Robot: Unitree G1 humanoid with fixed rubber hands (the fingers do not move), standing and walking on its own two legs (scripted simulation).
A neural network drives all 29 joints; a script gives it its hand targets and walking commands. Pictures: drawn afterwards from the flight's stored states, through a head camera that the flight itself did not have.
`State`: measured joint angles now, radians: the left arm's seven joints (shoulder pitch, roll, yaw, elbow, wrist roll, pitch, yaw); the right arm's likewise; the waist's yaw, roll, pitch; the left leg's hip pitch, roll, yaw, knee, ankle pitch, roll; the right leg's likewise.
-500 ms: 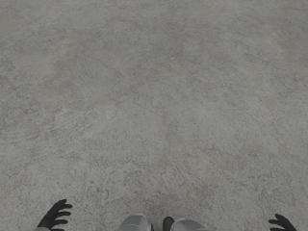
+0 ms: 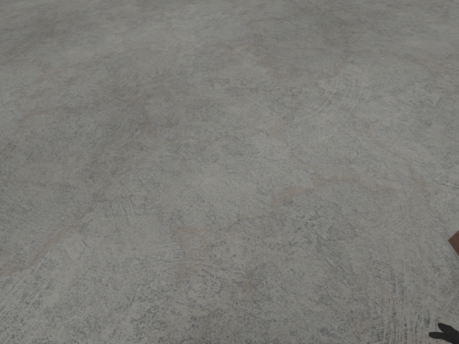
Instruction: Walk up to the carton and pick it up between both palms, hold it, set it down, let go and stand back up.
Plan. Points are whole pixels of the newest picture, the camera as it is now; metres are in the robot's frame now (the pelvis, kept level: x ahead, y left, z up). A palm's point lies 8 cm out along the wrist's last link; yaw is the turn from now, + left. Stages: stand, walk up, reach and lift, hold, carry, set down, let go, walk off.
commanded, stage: walk up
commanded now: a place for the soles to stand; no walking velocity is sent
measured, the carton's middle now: out of the picture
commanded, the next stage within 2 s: none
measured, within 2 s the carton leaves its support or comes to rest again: neither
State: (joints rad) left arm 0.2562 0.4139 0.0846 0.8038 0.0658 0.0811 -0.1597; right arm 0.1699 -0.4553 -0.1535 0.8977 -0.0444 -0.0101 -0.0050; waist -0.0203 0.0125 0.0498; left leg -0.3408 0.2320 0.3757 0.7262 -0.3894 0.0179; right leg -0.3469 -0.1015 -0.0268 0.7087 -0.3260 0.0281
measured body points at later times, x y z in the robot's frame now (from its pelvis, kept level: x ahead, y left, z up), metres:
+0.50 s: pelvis +0.03 -0.06 +0.02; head +0.05 -0.02 +0.47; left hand +0.30 +0.14 -0.10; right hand -0.09 -0.40 -0.04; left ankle +0.06 +0.05 -0.72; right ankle +0.00 -0.24 -0.68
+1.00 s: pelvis +0.09 -0.18 -0.01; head +0.12 -0.19 +0.44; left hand +0.38 -0.02 -0.13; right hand -0.08 -0.46 -0.11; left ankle +0.22 -0.17 -0.72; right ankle -0.01 -0.26 -0.71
